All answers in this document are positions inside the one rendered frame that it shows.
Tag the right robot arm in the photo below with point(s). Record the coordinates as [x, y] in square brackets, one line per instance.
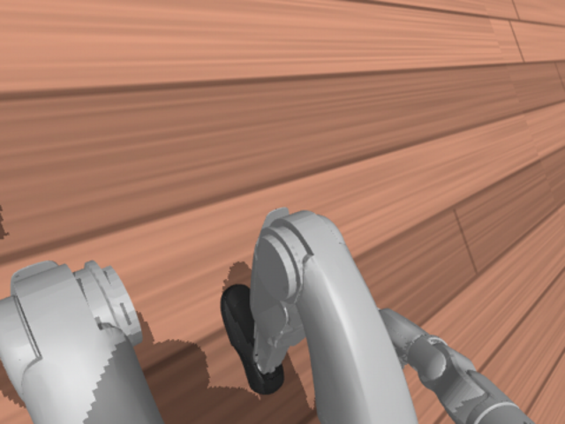
[467, 396]

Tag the right robot hand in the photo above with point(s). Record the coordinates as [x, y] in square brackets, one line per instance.
[402, 332]

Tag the right robot foot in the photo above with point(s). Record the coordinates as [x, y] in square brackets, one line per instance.
[239, 324]

